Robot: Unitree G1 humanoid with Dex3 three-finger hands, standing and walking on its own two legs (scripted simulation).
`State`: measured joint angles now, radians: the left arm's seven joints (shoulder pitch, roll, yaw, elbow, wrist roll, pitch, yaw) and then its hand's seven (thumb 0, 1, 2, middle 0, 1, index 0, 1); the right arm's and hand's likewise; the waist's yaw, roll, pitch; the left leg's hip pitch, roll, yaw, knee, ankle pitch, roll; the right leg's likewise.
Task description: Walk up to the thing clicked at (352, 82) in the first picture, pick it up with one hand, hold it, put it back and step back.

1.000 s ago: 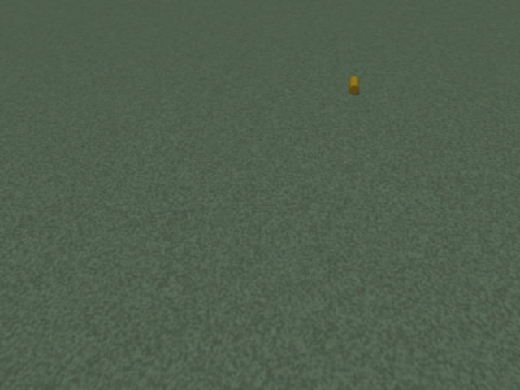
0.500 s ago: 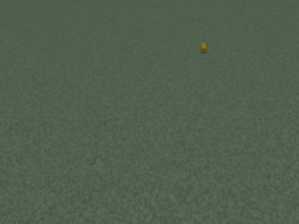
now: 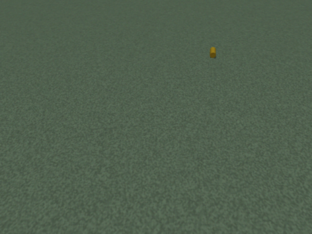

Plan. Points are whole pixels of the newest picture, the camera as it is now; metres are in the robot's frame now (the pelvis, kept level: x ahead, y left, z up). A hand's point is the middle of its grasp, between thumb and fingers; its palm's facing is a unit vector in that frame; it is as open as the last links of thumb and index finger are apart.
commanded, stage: stand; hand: left
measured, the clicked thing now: (212, 52) +2.24 -0.66 -0.75
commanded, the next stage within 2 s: walk up in 0.12 s
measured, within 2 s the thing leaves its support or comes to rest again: neither
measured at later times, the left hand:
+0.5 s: hand (98, 188) +0.29 +0.21 -0.12, palm faces -0.24 -0.80 -0.55, open 7.4 cm
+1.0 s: hand (140, 117) +0.64 +0.10 -0.18, palm faces -0.60 -0.63 -0.49, open 7.4 cm
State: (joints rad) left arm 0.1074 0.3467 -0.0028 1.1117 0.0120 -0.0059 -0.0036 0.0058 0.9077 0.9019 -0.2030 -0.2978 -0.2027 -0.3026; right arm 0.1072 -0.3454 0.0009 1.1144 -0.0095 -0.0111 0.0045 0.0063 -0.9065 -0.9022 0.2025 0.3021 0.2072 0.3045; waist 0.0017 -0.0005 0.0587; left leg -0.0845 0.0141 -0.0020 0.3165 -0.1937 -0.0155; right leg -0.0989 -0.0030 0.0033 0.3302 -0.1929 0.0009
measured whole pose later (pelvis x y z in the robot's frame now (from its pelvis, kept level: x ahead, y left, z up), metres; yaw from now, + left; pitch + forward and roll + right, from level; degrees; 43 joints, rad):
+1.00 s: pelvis +0.40 -0.12 -0.04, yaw -39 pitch +0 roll -1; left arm 0.30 0.50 0.06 0.97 0.01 -0.06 0.02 0.01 0.90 0.90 -0.21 -0.30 -0.21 -0.30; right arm 0.14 -0.48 -0.10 0.81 -0.04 -0.04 0.14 0.01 -0.91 -0.90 0.20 0.30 0.21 0.30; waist -0.04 0.00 0.05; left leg -0.52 0.05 0.01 0.73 -0.23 -0.02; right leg -0.19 -0.08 0.17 0.93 -0.53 -0.02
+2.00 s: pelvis +1.00 -0.31 -0.03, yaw -69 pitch +0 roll +2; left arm 0.28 0.46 0.05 0.95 0.00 -0.07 0.07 0.01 0.91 0.90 -0.20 -0.30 -0.20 -0.30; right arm 0.28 -0.44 -0.10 0.76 -0.08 0.04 0.08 0.01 -0.90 -0.90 0.20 0.30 0.21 0.30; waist -0.12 0.04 0.08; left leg -0.31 0.02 0.19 0.67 -0.36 0.06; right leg -0.55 -0.05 -0.14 0.88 -0.35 -0.04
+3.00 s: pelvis +1.43 -0.32 -0.05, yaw -84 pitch -2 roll +0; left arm 0.31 0.45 0.06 0.80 0.05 -0.06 0.09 0.00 0.90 0.90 -0.21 -0.30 -0.21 -0.30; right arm 0.22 -0.47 -0.11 0.68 -0.07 0.11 0.11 0.01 -0.91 -0.90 0.20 0.30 0.21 0.30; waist -0.01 0.12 0.10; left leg -0.57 0.11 -0.10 1.18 -0.45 0.00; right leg -0.51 -0.10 -0.01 0.80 -0.28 -0.02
